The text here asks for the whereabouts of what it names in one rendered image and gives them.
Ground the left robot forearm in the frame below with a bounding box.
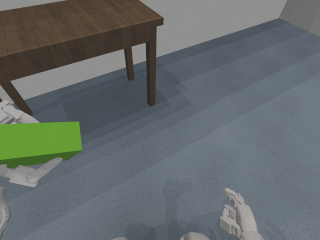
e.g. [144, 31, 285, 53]
[0, 186, 11, 240]

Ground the right robot hand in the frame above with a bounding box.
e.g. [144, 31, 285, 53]
[220, 188, 258, 239]

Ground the right robot forearm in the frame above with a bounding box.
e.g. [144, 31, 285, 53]
[239, 230, 264, 240]

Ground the sponge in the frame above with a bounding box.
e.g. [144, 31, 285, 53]
[0, 121, 82, 169]

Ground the left robot hand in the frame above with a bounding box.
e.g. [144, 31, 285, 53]
[0, 100, 63, 187]

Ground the table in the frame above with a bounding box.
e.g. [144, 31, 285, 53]
[0, 0, 164, 116]

